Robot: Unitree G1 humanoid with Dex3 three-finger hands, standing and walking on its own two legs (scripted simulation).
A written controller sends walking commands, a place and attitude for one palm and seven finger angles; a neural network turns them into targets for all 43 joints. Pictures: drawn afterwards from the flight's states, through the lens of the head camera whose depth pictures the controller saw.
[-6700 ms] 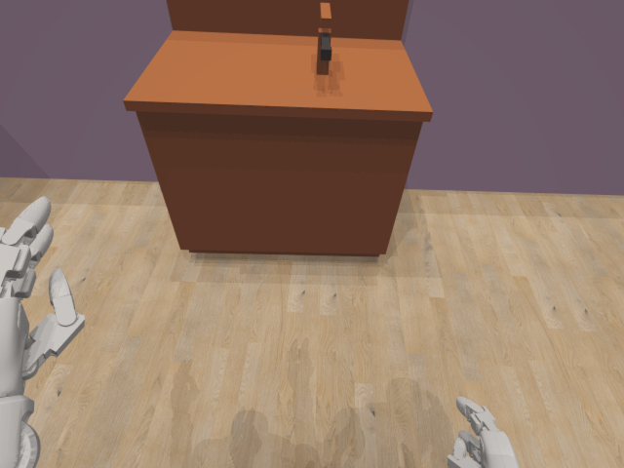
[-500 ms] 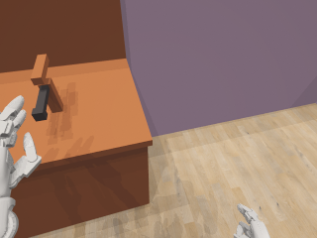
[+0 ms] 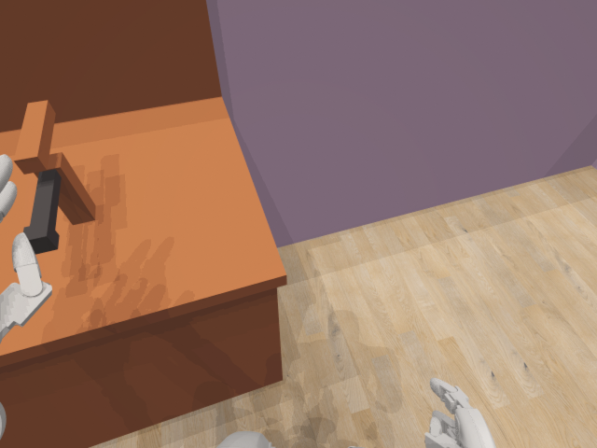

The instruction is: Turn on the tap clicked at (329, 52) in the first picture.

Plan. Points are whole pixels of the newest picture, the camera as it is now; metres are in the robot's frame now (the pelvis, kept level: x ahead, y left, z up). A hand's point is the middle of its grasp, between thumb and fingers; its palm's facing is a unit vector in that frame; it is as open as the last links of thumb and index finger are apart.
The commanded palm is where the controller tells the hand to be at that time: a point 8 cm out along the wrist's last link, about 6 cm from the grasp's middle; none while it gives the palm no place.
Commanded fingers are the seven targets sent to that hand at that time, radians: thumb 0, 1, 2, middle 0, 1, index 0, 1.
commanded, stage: come to a stop and stand still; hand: left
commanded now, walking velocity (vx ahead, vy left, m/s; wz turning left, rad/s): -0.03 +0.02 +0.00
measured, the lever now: (41, 238) +0.33 +0.36 +0.10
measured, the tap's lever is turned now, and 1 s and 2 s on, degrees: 0 0 0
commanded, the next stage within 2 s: look again from close up in 0.82 s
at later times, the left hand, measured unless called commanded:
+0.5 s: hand (25, 251) +0.26 +0.29 +0.18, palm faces +0.40 -0.85 -0.35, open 7.4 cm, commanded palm +0.21 +0.33 +0.19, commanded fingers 0.00 0.90 0.90 -0.20 -0.30 -0.20 -0.30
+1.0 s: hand out of the picture +0.29 +0.35 +0.20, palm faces +0.47 -0.78 -0.42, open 7.4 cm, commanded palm +0.21 +0.34 +0.19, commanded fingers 0.00 0.90 0.90 -0.20 -0.30 -0.20 -0.30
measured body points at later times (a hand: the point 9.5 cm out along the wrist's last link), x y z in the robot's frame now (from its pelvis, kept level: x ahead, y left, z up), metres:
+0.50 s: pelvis +0.04 +0.05 +0.02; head +0.04 +0.06 +0.47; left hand +0.23 +0.34 +0.19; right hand +0.21 -0.17 -0.06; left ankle +0.05 +0.16 -0.72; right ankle +0.06 -0.07 -0.72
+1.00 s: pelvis +0.04 +0.06 +0.02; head +0.07 +0.08 +0.47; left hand +0.26 +0.38 +0.22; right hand +0.22 -0.16 -0.06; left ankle +0.05 +0.16 -0.72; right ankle +0.06 -0.07 -0.72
